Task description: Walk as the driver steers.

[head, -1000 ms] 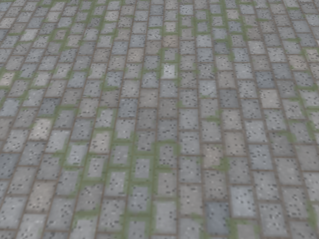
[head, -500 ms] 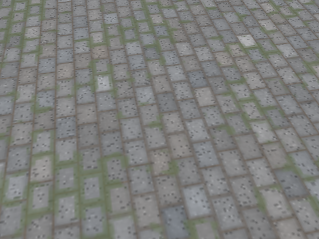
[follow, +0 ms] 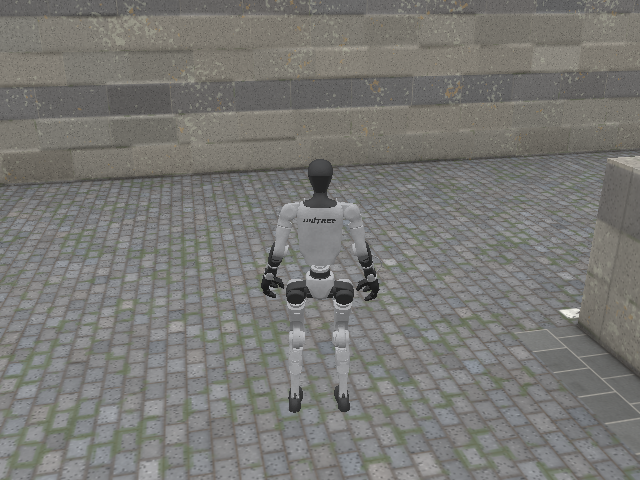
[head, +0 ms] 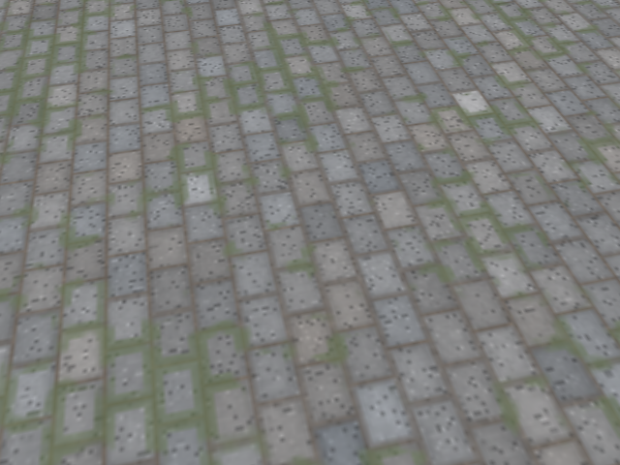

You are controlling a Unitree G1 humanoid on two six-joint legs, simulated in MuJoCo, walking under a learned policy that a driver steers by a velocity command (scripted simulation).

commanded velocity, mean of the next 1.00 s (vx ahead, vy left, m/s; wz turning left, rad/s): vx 0.41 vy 0.00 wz -0.01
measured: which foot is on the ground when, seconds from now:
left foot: down 0.00-0.58, up 0.60-1.00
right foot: down 0.00-0.20, up 0.22-0.54, down 0.56-1.00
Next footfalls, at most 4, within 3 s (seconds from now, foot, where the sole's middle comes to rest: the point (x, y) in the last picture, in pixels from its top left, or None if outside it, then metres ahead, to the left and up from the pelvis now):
0.56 right None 0.38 -0.13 -0.77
1.10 left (271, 401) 0.67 0.12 -0.77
1.64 right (364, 291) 0.98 -0.11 -0.77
2.18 left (278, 210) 1.28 0.12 -0.77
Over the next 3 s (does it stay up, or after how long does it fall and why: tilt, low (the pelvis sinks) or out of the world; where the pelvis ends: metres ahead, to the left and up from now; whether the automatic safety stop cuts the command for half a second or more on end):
stays up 1.55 0.06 0.01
